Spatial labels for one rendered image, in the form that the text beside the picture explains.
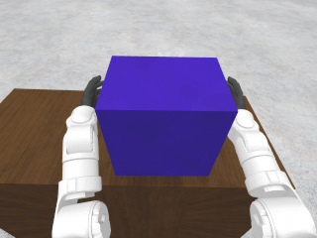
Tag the robot left hand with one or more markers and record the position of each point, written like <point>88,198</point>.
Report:
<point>90,92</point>

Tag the robot right hand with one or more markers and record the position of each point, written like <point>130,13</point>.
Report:
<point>237,93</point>

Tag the right robot upper arm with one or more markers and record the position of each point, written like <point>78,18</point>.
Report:
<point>281,217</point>

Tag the pedestal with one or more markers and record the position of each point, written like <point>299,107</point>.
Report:
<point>32,127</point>

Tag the left robot forearm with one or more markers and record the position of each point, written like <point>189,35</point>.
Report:
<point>80,156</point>

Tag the right robot forearm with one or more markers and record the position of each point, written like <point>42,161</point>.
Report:
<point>264,179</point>

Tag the left robot upper arm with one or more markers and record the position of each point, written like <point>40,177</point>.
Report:
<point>88,219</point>

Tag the carton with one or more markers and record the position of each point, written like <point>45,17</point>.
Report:
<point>164,116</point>

